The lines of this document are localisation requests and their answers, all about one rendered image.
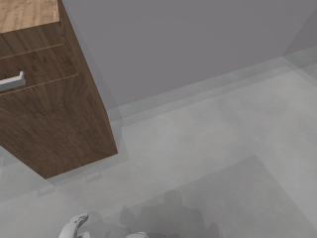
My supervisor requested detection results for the handle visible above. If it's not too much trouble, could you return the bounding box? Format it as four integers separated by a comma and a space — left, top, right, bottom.
0, 71, 26, 91

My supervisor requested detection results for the drawer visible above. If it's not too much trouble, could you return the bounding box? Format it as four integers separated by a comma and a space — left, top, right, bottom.
0, 43, 77, 94

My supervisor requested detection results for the left robot hand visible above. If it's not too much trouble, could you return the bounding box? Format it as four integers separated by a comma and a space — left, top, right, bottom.
58, 213, 90, 238

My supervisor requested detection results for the cabinet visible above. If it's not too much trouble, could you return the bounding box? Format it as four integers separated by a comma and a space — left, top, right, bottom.
0, 0, 118, 179

